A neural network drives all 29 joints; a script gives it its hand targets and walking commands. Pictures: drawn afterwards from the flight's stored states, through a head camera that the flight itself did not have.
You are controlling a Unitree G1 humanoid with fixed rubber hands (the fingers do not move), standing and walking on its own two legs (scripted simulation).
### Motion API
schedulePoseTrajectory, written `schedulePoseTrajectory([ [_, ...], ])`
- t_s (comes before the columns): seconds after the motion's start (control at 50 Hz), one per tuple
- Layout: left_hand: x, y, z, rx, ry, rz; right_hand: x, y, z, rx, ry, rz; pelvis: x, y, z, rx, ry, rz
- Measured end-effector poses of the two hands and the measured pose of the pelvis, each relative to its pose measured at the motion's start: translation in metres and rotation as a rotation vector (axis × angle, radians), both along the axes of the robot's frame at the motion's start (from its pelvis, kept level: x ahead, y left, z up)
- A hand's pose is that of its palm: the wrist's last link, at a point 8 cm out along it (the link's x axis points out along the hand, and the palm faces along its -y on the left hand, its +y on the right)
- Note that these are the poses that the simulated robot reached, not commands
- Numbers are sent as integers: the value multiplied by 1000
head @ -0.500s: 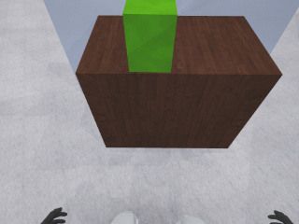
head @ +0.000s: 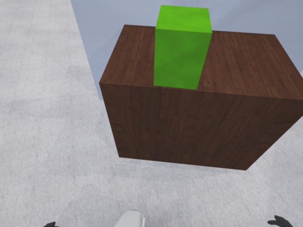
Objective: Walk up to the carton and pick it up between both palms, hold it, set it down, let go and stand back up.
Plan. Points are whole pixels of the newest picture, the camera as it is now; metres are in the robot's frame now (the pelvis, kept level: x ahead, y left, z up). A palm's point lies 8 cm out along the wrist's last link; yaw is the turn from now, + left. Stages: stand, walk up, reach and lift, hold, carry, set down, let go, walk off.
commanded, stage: walk up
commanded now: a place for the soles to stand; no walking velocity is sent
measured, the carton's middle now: (179, 48) +0.74 -0.03 +0.07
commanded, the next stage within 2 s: none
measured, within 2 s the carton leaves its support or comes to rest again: neither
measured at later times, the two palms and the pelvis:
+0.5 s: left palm (50, 198) +0.18 +0.32 -0.06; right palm out of the picture +0.16 -0.34 -0.07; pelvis +0.10 -0.01 +0.01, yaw +0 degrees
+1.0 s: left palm (67, 154) +0.31 +0.32 -0.06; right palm (279, 183) +0.28 -0.33 -0.07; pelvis +0.23 +0.00 +0.02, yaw +1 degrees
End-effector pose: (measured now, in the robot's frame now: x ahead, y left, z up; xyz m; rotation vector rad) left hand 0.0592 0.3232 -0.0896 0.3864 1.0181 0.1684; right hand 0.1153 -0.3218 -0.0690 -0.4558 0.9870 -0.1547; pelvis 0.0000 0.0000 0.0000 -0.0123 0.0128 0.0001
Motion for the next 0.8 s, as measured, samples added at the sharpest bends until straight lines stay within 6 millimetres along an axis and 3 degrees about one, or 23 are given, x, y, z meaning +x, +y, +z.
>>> schedulePoseTrajectory([
  [0.08,21,16,-13,-17,10,-11,19,19,2,-7,-49,-8,17,19,-7,-16,-39,9],
  [0.2,59,24,5,-22,-14,-49,15,23,21,-18,-38,-58,42,28,11,-25,-84,8],
  [0.32,88,23,19,-5,-14,-70,13,16,22,-9,8,-88,66,22,20,-16,-91,6],
  [0.42,111,8,26,18,-4,-87,21,0,12,14,42,-107,86,6,19,7,-67,3],
  [0.5,125,-6,25,35,-24,-83,42,-14,-4,34,67,-101,102,-10,11,16,-56,4],
  [0.58,132,-11,25,29,-21,-47,73,-14,-4,38,66,-67,119,-14,13,18,-38,6],
  [0.7,148,0,17,10,0,-16,116,0,0,28,60,-32,146,-1,11,2,-13,10],
  [0.8,182,8,6,-2,12,-29,134,8,-1,18,31,-64,172,10,6,-6,-47,17],
])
